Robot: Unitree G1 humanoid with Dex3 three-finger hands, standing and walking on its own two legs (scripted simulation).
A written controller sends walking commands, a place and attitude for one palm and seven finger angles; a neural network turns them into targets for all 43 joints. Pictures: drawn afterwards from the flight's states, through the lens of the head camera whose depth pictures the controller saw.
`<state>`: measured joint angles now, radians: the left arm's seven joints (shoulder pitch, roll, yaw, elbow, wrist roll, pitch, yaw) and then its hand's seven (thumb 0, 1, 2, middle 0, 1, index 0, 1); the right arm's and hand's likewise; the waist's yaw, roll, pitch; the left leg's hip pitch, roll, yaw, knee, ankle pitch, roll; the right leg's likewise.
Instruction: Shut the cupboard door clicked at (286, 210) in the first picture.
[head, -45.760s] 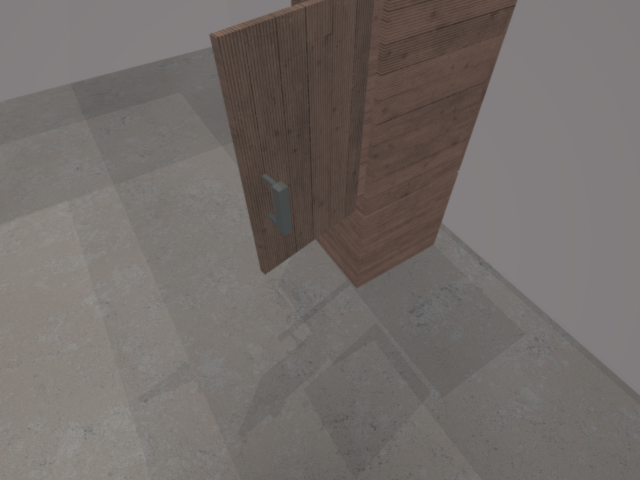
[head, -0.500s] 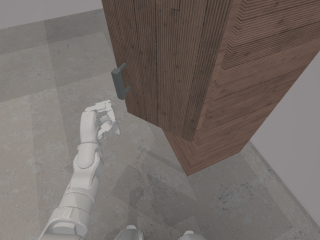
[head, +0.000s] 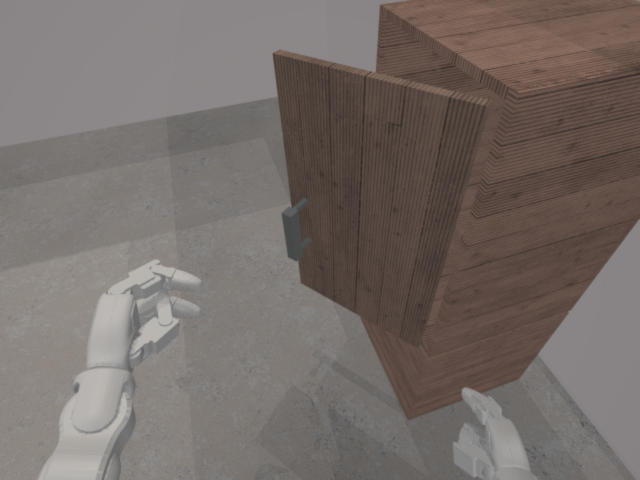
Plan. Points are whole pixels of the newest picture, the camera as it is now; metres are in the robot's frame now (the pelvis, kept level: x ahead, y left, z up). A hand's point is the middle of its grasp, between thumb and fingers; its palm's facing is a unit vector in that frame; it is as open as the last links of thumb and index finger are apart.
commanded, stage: draw the hand back to the body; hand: left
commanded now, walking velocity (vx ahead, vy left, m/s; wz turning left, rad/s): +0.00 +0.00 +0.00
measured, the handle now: (299, 229) +0.62 +0.11 -0.10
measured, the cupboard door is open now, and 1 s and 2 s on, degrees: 37 37 37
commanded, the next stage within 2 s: step back with the hand held close in 0.68 s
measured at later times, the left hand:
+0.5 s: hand (54, 357) +0.19 +0.27 +0.16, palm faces +0.49 -0.77 -0.41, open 7.2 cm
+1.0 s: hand (69, 346) +0.20 +0.26 +0.15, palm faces +0.41 -0.79 -0.46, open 7.4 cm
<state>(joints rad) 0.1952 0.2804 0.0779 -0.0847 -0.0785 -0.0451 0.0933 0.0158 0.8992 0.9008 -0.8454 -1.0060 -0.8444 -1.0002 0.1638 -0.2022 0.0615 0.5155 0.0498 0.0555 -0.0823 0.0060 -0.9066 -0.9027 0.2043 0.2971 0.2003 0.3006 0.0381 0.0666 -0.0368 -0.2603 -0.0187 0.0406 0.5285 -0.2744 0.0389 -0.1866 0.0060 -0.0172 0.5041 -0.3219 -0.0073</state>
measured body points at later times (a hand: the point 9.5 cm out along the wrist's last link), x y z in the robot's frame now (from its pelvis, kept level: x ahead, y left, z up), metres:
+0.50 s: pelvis +0.00 -0.01 +0.01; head -0.01 -0.04 +0.46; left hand +0.15 +0.30 +0.18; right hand +0.19 -0.23 -0.09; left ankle +0.00 +0.09 -0.74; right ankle -0.03 -0.12 -0.74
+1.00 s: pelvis +0.00 +0.00 +0.01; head +0.00 -0.03 +0.45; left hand +0.17 +0.30 +0.18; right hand +0.18 -0.25 -0.09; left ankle +0.00 +0.09 -0.73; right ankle -0.03 -0.12 -0.74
